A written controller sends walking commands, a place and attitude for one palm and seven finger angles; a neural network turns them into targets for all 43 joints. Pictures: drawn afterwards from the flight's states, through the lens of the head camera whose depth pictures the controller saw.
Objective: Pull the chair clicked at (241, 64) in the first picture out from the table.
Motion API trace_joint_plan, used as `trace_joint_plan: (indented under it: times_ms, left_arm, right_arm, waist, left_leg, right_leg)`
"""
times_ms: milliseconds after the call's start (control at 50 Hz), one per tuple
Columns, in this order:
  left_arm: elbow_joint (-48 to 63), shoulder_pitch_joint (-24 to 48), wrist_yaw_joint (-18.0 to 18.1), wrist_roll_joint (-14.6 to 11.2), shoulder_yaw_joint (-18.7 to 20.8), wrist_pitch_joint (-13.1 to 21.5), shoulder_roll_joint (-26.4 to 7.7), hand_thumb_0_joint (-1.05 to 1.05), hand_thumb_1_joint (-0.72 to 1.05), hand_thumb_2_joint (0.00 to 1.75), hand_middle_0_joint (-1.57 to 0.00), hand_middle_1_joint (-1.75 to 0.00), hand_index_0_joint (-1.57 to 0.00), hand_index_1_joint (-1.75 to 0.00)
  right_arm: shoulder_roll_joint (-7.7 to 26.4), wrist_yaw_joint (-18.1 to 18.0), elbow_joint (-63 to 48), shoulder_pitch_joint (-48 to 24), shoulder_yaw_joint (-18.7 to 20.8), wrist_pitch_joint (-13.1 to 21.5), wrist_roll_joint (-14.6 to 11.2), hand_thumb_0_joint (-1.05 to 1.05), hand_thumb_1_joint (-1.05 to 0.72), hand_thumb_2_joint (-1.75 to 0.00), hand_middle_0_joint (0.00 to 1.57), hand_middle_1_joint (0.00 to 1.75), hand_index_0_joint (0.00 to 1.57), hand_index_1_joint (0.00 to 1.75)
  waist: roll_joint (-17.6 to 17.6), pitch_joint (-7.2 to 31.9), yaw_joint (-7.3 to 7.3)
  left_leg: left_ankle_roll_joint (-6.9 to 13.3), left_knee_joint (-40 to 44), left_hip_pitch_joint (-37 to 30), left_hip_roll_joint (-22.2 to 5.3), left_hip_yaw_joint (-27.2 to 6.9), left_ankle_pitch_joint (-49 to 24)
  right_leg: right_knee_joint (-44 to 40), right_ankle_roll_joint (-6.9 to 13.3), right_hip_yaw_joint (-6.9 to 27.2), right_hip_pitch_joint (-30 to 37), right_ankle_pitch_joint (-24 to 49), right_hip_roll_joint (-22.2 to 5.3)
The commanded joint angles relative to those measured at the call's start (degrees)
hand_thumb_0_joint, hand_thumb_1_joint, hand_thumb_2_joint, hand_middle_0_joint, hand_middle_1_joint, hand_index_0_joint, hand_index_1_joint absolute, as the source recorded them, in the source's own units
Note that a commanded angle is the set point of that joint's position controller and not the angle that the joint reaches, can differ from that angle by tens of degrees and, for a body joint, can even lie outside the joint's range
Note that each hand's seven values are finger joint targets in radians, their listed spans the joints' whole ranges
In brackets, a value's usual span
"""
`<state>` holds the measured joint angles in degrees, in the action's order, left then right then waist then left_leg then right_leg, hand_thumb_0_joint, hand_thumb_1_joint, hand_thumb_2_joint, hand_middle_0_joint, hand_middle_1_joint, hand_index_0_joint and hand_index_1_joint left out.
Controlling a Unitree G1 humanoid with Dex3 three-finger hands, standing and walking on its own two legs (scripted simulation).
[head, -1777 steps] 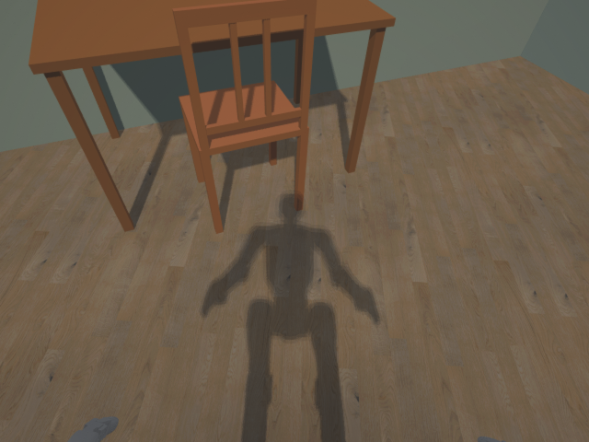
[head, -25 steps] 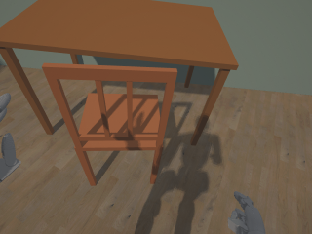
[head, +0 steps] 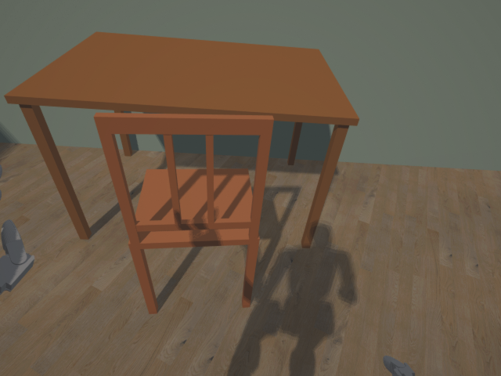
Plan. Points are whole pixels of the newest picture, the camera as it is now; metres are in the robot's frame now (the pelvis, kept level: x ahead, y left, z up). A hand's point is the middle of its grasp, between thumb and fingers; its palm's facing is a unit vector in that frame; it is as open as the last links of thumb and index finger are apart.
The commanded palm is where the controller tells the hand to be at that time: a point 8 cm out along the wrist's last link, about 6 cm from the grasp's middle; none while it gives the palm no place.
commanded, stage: stop stepping back and stand still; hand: left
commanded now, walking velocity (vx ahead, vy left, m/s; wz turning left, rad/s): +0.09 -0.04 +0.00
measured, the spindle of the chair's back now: (173, 182) +0.62 +0.22 -0.06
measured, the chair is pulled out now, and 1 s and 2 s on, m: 0.20 0.20 0.20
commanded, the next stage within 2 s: let the arm hang, fingers relaxed in 0.24 s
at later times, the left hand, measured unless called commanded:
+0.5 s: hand (84, 354) +0.18 +0.27 -0.05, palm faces +0.12 -0.89 -0.43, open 7.4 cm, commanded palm none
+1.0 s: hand out of the picture -0.03 +0.20 -0.15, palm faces +0.01 -0.97 -0.26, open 7.3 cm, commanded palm none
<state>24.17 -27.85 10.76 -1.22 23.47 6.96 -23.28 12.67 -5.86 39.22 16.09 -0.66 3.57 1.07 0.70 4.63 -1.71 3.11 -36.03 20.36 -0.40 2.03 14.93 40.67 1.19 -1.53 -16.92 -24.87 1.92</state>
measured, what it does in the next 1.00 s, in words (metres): stands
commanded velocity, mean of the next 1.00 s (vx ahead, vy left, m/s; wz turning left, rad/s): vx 0.00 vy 0.00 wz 0.00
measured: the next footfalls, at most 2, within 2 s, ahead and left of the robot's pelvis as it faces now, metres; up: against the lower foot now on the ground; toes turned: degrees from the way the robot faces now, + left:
none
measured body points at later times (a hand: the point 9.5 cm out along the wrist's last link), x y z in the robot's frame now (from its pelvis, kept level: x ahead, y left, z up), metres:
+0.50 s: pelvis -0.01 +0.01 -0.01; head -0.02 -0.01 +0.44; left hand +0.17 +0.31 -0.02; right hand +0.15 -0.25 -0.11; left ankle +0.05 +0.10 -0.73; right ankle -0.01 -0.10 -0.73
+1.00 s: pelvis +0.00 +0.00 +0.02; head +0.01 -0.02 +0.47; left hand -0.02 +0.25 -0.13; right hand +0.02 -0.23 -0.15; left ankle +0.05 +0.10 -0.73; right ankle -0.01 -0.10 -0.73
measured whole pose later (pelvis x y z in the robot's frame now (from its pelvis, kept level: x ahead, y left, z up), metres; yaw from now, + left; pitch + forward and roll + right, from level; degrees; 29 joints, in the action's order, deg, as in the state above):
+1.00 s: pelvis +0.00 +0.00 +0.02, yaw +1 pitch -1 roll +0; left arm -66.2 -17.0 1.5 0.7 -0.4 -0.1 -11.6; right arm 10.2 -1.5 63.5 13.7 -0.3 -1.2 1.3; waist -2.2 -1.9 -0.1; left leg 1.6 -22.3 13.9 1.3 0.2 7.8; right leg 22.2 1.8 -2.1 -8.4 -13.2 1.6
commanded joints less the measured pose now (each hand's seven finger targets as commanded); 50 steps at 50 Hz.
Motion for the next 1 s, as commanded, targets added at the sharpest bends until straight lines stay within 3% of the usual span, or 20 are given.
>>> trace_joint_plan:
  times_ms: [0,40,80,140,160,200,260,300,320,340,380,440,480,520,540,580,620,680,840,980]
  left_arm:
    - [13.4,4.8,0.2,0.3,5.2,4.2,-10.8,0.0,0.9,0.9,-0.2,-0.3,-0.2,-0.3]
    - [15.1,0.8,-0.1,-0.5,4.8,4.2,-10.3,0.0,0.9,0.9,-0.2,-0.3,-0.2,-0.3]
    - [16.6,-1.4,-0.4,-0.5,4.5,4.3,-10.6,0.0,0.9,0.9,-0.2,-0.3,-0.2,-0.3]
    - [16.7,1.0,-0.6,-0.6,7.5,4.8,-13.6,0.0,0.9,0.9,-0.2,-0.3,-0.2,-0.3]
    - [17.3,2.1,-0.4,-1.1,6.9,4.6,-12.7,0.0,0.9,0.9,-0.2,-0.3,-0.2,-0.3]
    - [13.6,0.1,0.1,-1.3,7.6,4.0,-11.7,0.0,0.9,0.9,-0.2,-0.3,-0.2,-0.3]
    - [12.3,1.1,-0.1,-1.5,6.6,4.2,-10.4,0.0,0.9,0.9,-0.2,-0.3,-0.2,-0.3]
    - [11.9,0.7,-0.2,-1.5,6.2,4.4,-10.1,0.0,0.9,0.9,-0.2,-0.3,-0.2,-0.3]
    - [-31.4,4.8,-8.6,4.6,-17.3,-3.0,0.4,0.0,0.9,0.9,-0.2,-0.3,-0.2,-0.3]
    - [-33.6,4.2,-9.3,3.8,-15.5,-6.7,1.9,0.0,0.9,0.9,-0.2,-0.3,-0.2,-0.3]
    - [-35.6,6.0,-9.9,3.0,-16.9,-7.6,3.8,0.0,0.9,0.9,-0.2,-0.3,-0.2,-0.3]
    - [-45.4,10.0,-10.1,3.1,-18.0,-7.0,1.5,0.0,0.9,0.9,-0.2,-0.3,-0.2,-0.3]
    - [-53.3,10.5,-9.9,3.2,-18.2,-6.3,-0.8,0.0,0.9,0.9,-0.2,-0.3,-0.2,-0.3]
    - [-60.1,13.8,-9.9,3.0,-19.7,-6.1,-1.6,0.0,0.9,0.9,-0.2,-0.3,-0.2,-0.3]
    - [-62.4,16.2,-9.9,2.9,-20.5,-6.4,-1.3,0.0,0.9,0.9,-0.2,-0.3,-0.2,-0.3]
    - [-66.9,17.7,-9.9,2.5,-21.5,-6.6,0.2,0.0,0.9,0.9,-0.2,-0.3,-0.2,-0.3]
    - [-71.5,15.3,-9.7,2.2,-22.1,-6.3,1.5,0.0,0.9,0.9,-0.2,-0.3,-0.2,-0.3]
    - [-77.2,12.2,-9.5,2.0,-21.7,-6.1,2.8,0.0,0.9,0.9,-0.2,-0.3,-0.2,-0.3]
    - [-85.6,11.7,-9.3,1.8,-23.0,-6.1,4.9,0.0,0.9,0.9,-0.2,-0.3,-0.2,-0.3]
    - [-88.5,10.5,-8.7,1.7,-23.4,-6.1,6.6,0.0,0.9,0.9,-0.2,-0.3,-0.2,-0.3]
  right_arm:
    - [6.4,0.6,-10.0,-10.1,2.1,5.2,0.2,0.0,-0.9,-0.9,0.2,0.3,0.2,0.3]
    - [6.3,0.8,-9.8,-9.6,2.0,6.7,-0.6,0.0,-0.9,-0.9,0.2,0.3,0.2,0.3]
    - [6.4,1.2,-10.2,-9.9,2.0,6.8,-0.4,0.0,-0.9,-0.9,0.2,0.3,0.2,0.3]
    - [6.8,1.6,-9.8,-9.4,2.8,6.0,0.9,0.0,-0.9,-0.9,0.2,0.3,0.2,0.3]
    - [6.1,1.7,-8.6,-8.5,2.8,6.0,0.0,0.0,-0.9,-0.9,0.2,0.3,0.2,0.3]
    - [6.1,1.5,-8.4,-6.8,3.0,6.0,-0.5,0.0,-0.9,-0.9,0.2,0.3,0.2,0.3]
    - [6.8,0.7,-8.6,-8.1,2.7,6.3,-0.8,0.0,-0.9,-0.9,0.2,0.3,0.2,0.3]
    - [7.4,0.3,-9.2,-9.2,2.9,6.9,-1.5,0.0,-0.9,-0.9,0.2,0.3,0.2,0.3]
    - [17.2,5.6,4.4,-10.9,6.0,7.6,0.0,0.0,-0.9,-0.9,0.2,0.3,0.2,0.3]
    - [13.7,5.3,3.0,-7.6,6.0,3.6,-0.4,0.0,-0.9,-0.9,0.2,0.3,0.2,0.3]
    - [12.6,5.3,1.7,-7.2,4.6,1.7,0.1,0.0,-0.9,-0.9,0.2,0.3,0.2,0.3]
    - [12.5,5.5,1.7,-8.2,3.6,0.2,1.3,0.0,-0.9,-0.9,0.2,0.3,0.2,0.3]
    - [13.4,5.5,2.2,-10.4,3.4,-0.7,1.0,0.0,-0.9,-0.9,0.2,0.3,0.2,0.3]
    - [11.1,5.8,4.1,-10.2,3.0,-1.7,0.4,0.0,-0.9,-0.9,0.2,0.3,0.2,0.3]
    - [10.1,5.8,5.2,-9.4,2.7,-2.5,0.5,0.0,-0.9,-0.9,0.2,0.3,0.2,0.3]
    - [8.7,5.6,8.4,-8.3,2.0,-3.1,0.7,0.0,-0.9,-0.9,0.2,0.3,0.2,0.3]
    - [8.1,5.3,10.5,-8.2,1.6,-3.0,0.6,0.0,-0.9,-0.9,0.2,0.3,0.2,0.3]
    - [6.5,4.7,13.6,-6.5,1.5,-3.0,0.4,0.0,-0.9,-0.9,0.2,0.3,0.2,0.3]
    - [5.7,4.1,19.8,-2.5,1.8,-3.7,0.0,0.0,-0.9,-0.9,0.2,0.3,0.2,0.3]
    - [3.9,4.0,23.4,0.0,1.4,-3.6,0.1,0.0,-0.9,-0.9,0.2,0.3,0.2,0.3]
  waist:
    - [-12.2,-5.7,1.67]
    - [-10.7,-2.8,1.92]
    - [-9.8,-3.1,1.38]
    - [2.3,-4.9,0.61]
    - [5.6,-4.2,0.89]
    - [5.4,-2.9,0.36]
    - [-3.9,-2.3,0.68]
    - [-6.7,-1.5,1.91]
    - [-6.1,-3.3,-0.9]
    - [-4.1,-1.6,0.41]
    - [-4.0,-2.1,0.93]
    - [1.7,-0.9,1.85]
    - [5.7,1.2,3.28]
    - [9.0,0.0,1.33]
    - [7.9,-2.9,0.29]
    - [-1.5,-4.6,-0.57]
    - [-8.7,-3.2,0.55]
    - [-12.5,-0.6,1.25]
    - [-1.5,-6.4,0.64]
    - [1.9,-6.7,0.74]
  left_leg:
    - [2.2,28.6,7.4,-12.3,-19.3,26.3]
    - [0.6,25.6,1.8,-9.3,-12.7,20.8]
    - [-1.4,20.8,4.8,-6.0,-8.5,20.9]
    - [-3.7,-0.2,1.3,-1.3,-2.9,8.1]
    - [-3.8,-4.5,0.3,-1.3,-2.5,5.0]
    - [-3.3,-1.5,-3.2,-1.7,-2.4,2.2]
    - [-1.7,10.4,-7.9,-3.9,-5.4,-2.6]
    - [-0.8,13.0,-7.5,-6.3,-8.0,-8.3]
    - [0.9,3.2,-3.5,-8.3,-12.7,-22.3]
    - [1.5,6.3,-3.5,-8.2,-11.8,-28.0]
    - [4.1,10.9,0.4,-11.8,-15.5,-20.1]
    - [5.9,14.8,-1.0,-12.2,-18.4,-14.1]
    - [4.0,11.7,0.6,-8.8,-15.1,-11.8]
    - [0.4,9.2,-2.3,-2.5,-9.1,-1.6]
    - [-0.2,8.8,-4.7,-1.2,-8.4,1.7]
    - [-0.5,12.2,-8.2,-2.4,-9.0,0.6]
    - [-0.4,15.6,-7.7,-4.0,-10.2,-0.9]
    - [-0.4,16.0,-8.0,-4.5,-9.9,-4.0]
    - [-0.8,17.7,-9.6,-4.9,-9.5,-1.2]
    - [-0.8,17.8,-10.5,-5.0,-8.3,-4.8]
  right_leg:
    - [4.8,-0.3,-0.7,3.4,-2.2,0.1]
    - [-8.3,-0.7,-2.8,7.1,-1.3,0.3]
    - [-18.4,0.8,-1.4,12.5,1.3,-1.1]
    - [-30.5,7.7,18.7,0.3,-10.1,-15.0]
    - [-31.0,8.9,21.1,-0.5,-8.6,-17.5]
    - [-27.2,7.6,15.6,-0.8,-1.7,-15.9]
    - [-19.5,2.3,6.4,0.1,6.4,-8.0]
    - [-17.2,-0.3,3.7,3.6,13.5,-4.0]
    - [-6.0,-0.1,1.1,-4.0,21.5,-7.9]
    - [-5.6,-0.8,1.8,-1.1,17.0,-5.6]
    - [0.6,-1.0,1.5,-2.3,0.8,-3.7]
    - [0.5,-1.0,3.0,-0.6,-2.2,-3.9]
    - [-9.3,-0.3,4.1,6.5,8.4,-5.2]
    - [-17.3,1.7,9.9,3.0,8.4,-10.0]
    - [-19.8,3.0,11.0,-2.2,3.6,-10.6]
    - [-20.4,2.4,10.4,-4.7,1.9,-8.9]
    - [-19.4,0.9,8.0,0.2,6.9,-7.0]
    - [-20.3,1.1,7.0,6.1,12.5,-7.1]
    - [-24.9,1.4,6.5,2.3,8.5,-7.4]
    - [-24.7,1.0,6.9,3.0,10.5,-7.6]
